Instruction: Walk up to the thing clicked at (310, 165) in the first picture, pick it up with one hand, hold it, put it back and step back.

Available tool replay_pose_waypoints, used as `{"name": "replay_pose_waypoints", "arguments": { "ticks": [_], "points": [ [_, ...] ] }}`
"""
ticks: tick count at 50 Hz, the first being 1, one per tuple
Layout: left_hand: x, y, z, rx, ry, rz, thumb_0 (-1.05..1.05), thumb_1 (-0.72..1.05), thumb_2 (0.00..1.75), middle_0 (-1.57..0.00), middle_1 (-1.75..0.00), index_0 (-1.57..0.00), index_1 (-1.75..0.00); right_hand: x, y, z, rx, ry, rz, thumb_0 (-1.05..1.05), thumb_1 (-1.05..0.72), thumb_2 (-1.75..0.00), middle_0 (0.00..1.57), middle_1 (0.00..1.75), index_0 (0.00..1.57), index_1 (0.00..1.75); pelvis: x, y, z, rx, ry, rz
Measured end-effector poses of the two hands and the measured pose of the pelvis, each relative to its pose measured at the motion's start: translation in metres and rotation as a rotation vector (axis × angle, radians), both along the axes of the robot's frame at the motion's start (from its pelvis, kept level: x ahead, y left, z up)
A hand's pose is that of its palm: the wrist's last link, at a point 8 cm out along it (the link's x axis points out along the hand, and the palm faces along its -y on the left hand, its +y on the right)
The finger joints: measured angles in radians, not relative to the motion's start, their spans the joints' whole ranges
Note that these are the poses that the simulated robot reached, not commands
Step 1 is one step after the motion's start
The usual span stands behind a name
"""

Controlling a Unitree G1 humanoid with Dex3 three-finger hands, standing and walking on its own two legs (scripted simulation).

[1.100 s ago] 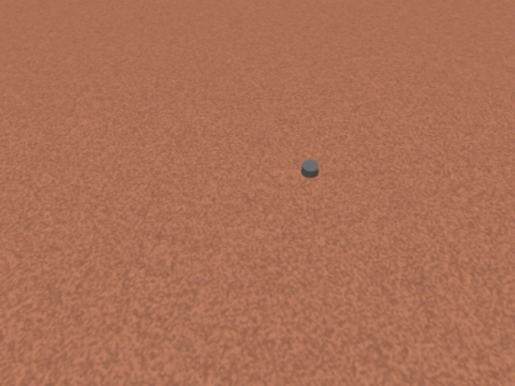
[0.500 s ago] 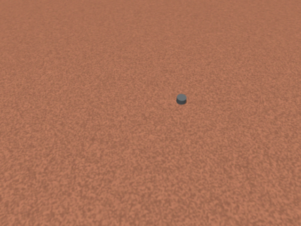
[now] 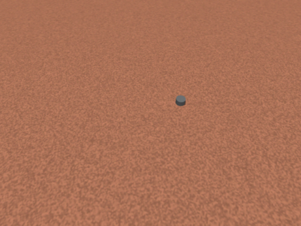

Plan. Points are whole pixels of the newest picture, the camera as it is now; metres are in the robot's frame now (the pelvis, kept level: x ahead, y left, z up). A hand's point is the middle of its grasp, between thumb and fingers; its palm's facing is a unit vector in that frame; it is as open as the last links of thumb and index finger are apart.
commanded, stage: stand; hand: left
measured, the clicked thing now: (180, 100) +1.23 -0.24 -0.76
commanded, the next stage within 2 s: walk up in 0.02 s
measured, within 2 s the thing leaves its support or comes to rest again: neither
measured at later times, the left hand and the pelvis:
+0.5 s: hand (105, 208) +0.20 +0.16 -0.15, palm faces -0.16 -0.91 -0.39, open 7.4 cm; pelvis +0.10 -0.11 -0.02, yaw -13 degrees
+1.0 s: hand (132, 130) +0.49 +0.10 -0.16, palm faces -0.38 -0.86 -0.35, open 7.4 cm; pelvis +0.33 -0.14 -0.01, yaw -20 degrees
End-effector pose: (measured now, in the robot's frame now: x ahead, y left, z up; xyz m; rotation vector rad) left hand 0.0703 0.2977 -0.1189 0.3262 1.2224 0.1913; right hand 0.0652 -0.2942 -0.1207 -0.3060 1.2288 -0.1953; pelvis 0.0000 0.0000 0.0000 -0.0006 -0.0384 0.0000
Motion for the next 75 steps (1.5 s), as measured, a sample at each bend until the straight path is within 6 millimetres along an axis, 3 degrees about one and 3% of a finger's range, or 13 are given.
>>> {"name": "replay_pose_waypoints", "arguments": {
  "ticks": [7,12,17,22,29,34,44,52,57,62,65,68,75],
  "points": [
    [0.009,0.005,0.003,0.001,0.051,-0.066,0.01,0.91,0.9,-0.2,-0.3,-0.2,-0.3,-0.01,-0.024,0.006,-0.021,-0.103,-0.064,0.01,-0.91,-0.9,0.21,0.3,0.2,0.3,0.007,-0.007,-0.005,0.012,0.014,-0.078],
    [0.045,-0.002,0.014,0.025,0.021,-0.112,0.01,0.91,0.9,-0.2,-0.3,-0.2,-0.3,-0.03,-0.067,0.008,-0.07,-0.06,-0.118,0.01,-0.9,-0.9,0.21,0.3,0.2,0.3,0.027,-0.031,-0.008,0.026,0.0,-0.122],
    [0.09,-0.031,0.015,0.075,-0.005,-0.164,0.01,0.91,0.9,-0.2,-0.3,-0.2,-0.3,-0.024,-0.122,-0.01,-0.09,-0.053,-0.174,0.01,-0.9,-0.9,0.21,0.3,0.2,0.3,0.058,-0.069,-0.026,0.045,-0.015,-0.177],
    [0.119,-0.072,0.008,0.082,-0.075,-0.156,0.01,0.91,0.9,-0.2,-0.3,-0.2,-0.3,0.012,-0.153,-0.028,-0.071,-0.043,-0.176,0.01,-0.91,-0.9,0.2,0.3,0.2,0.3,0.087,-0.102,-0.037,0.003,-0.025,-0.199],
    [0.144,-0.118,0.009,0.013,-0.008,-0.178,0.01,0.9,0.9,-0.2,-0.3,-0.2,-0.3,0.078,-0.154,-0.001,-0.012,-0.128,-0.153,0.01,-0.91,-0.9,0.2,0.3,0.2,0.3,0.133,-0.123,-0.014,-0.015,-0.015,-0.253],
    [0.187,-0.131,0.0,-0.018,0.009,-0.214,0.01,0.9,0.9,-0.2,-0.3,-0.2,-0.3,0.11,-0.16,0.009,-0.03,-0.108,-0.154,0.01,-0.91,-0.9,0.21,0.3,0.2,0.3,0.176,-0.131,-0.013,-0.033,0.002,-0.276],
    [0.331,-0.135,-0.025,-0.02,-0.002,-0.327,0.01,0.9,0.9,-0.2,-0.3,-0.2,-0.3,0.199,-0.162,0.02,-0.115,-0.182,-0.218,0.01,-0.91,-0.9,0.2,0.3,0.2,0.3,0.279,-0.126,-0.027,-0.012,0.004,-0.323],
    [0.458,-0.165,0.005,-0.014,-0.122,-0.428,0.01,0.91,0.9,-0.2,-0.3,-0.2,-0.3,0.209,-0.159,0.031,-0.093,-0.135,-0.325,0.01,-0.91,-0.9,0.21,0.3,0.2,0.3,0.344,-0.146,-0.009,-0.003,-0.012,-0.355],
    [0.516,-0.199,0.017,-0.009,-0.15,-0.481,0.01,0.91,0.9,-0.2,-0.3,-0.2,-0.3,0.213,-0.173,0.017,-0.062,-0.066,-0.362,0.01,-0.9,-0.9,0.21,0.3,0.2,0.3,0.379,-0.165,-0.012,0.013,-0.015,-0.378],
    [0.565,-0.242,0.017,0.016,-0.165,-0.524,0.01,0.91,0.9,-0.2,-0.3,-0.2,-0.3,0.233,-0.204,-0.013,-0.026,-0.04,-0.402,0.01,-0.9,-0.9,0.21,0.3,0.2,0.3,0.417,-0.199,-0.027,0.034,-0.009,-0.393],
    [0.585,-0.267,0.016,0.024,-0.201,-0.516,0.01,0.91,0.9,-0.2,-0.3,-0.2,-0.3,0.255,-0.222,-0.029,-0.006,-0.026,-0.406,0.01,-0.91,-0.9,0.21,0.3,0.2,0.3,0.435,-0.219,-0.033,0.0,-0.012,-0.394],
    [0.592,-0.283,0.022,0.012,-0.224,-0.489,0.01,0.91,0.9,-0.2,-0.3,-0.2,-0.3,0.287,-0.233,-0.027,0.019,-0.026,-0.376,0.01,-0.91,-0.9,0.2,0.3,0.2,0.3,0.451,-0.233,-0.026,0.023,-0.024,-0.405],
    [0.595,-0.286,0.029,0.028,-0.133,-0.459,0.01,0.9,0.9,-0.2,-0.3,-0.2,-0.3,0.357,-0.263,-0.005,0.009,-0.114,-0.357,0.01,-0.91,-0.9,0.2,0.3,0.2,0.3,0.49,-0.248,-0.01,0.006,-0.01,-0.431]
  ]
}}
